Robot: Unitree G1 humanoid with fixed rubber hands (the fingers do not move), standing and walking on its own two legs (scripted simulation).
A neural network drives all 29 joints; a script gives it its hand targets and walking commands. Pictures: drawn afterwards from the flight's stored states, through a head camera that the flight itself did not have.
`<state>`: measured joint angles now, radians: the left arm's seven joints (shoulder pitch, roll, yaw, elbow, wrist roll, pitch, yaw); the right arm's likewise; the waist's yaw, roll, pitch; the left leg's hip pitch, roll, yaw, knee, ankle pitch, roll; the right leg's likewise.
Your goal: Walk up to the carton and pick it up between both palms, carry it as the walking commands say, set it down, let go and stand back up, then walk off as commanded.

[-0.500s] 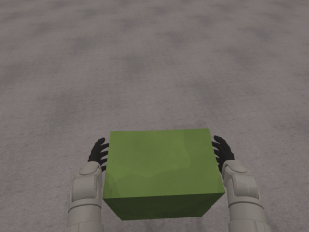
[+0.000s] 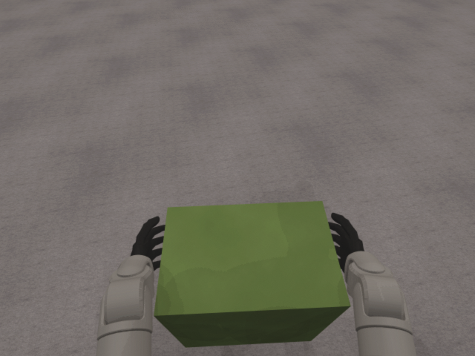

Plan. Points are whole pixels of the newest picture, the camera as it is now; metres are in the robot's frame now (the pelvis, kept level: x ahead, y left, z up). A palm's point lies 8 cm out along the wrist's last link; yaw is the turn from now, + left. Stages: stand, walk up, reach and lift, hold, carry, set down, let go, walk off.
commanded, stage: reach and lift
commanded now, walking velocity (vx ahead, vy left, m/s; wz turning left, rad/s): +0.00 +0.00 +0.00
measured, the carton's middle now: (247, 281) +0.27 +0.00 -0.03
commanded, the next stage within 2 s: hold in 0.74 s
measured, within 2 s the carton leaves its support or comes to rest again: neither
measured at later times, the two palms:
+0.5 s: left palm (142, 261) +0.28 +0.18 +0.03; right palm (350, 259) +0.27 -0.17 +0.04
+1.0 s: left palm (140, 266) +0.27 +0.18 +0.04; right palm (353, 266) +0.26 -0.17 +0.04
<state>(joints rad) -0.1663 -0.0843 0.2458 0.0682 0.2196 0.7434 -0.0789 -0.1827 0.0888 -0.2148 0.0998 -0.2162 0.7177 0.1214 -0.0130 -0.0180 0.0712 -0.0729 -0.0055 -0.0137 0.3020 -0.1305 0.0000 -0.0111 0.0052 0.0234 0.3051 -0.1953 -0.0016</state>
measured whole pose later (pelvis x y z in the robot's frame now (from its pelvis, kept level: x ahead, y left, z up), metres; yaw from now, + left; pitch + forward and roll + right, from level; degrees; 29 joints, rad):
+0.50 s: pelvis +0.00 +0.00 +0.00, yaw +0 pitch -6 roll +0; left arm -0.17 -0.07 0.23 0.08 0.21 0.75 -0.07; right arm -0.17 0.08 -0.21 0.09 -0.20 0.72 0.10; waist -0.02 -0.02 0.07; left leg -0.07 -0.01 -0.01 0.31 -0.13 0.01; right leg -0.01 0.00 0.02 0.31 -0.20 0.00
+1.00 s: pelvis -0.01 +0.00 +0.00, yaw +0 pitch -7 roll +0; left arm -0.15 -0.07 0.21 0.07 0.21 0.76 -0.07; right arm -0.14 0.09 -0.20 0.07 -0.20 0.74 0.10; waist -0.01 -0.02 0.06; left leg -0.06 -0.01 -0.01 0.30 -0.12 0.01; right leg 0.00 0.00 0.03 0.31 -0.19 0.00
